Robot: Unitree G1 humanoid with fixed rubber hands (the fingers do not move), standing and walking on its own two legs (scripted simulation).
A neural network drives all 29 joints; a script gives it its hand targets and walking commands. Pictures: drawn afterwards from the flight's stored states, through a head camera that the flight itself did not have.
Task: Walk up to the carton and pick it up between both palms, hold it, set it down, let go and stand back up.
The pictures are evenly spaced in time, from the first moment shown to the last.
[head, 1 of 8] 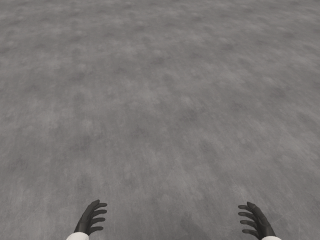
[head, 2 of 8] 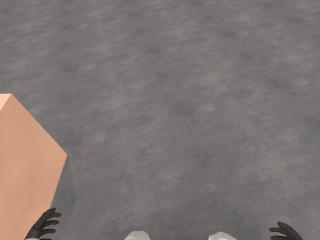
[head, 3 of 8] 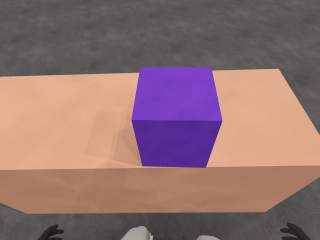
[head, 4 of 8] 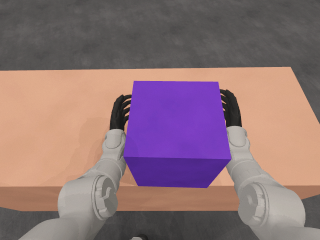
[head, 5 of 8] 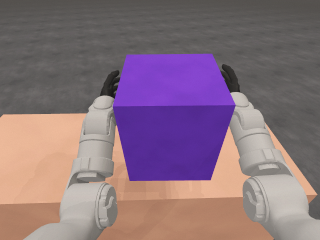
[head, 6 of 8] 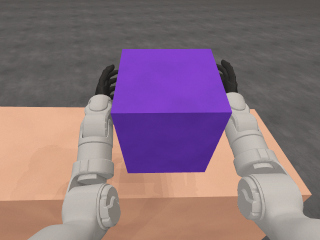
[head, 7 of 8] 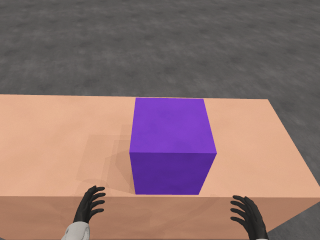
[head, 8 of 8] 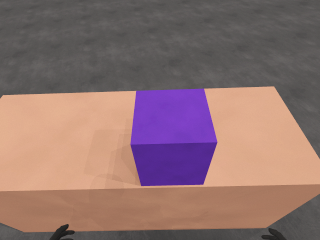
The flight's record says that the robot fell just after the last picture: no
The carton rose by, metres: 0.22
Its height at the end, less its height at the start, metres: +0.00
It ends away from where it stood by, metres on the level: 0.01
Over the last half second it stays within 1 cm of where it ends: yes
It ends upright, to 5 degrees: yes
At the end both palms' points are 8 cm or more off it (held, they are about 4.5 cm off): yes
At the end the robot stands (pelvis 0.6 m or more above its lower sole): yes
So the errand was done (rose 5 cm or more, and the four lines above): yes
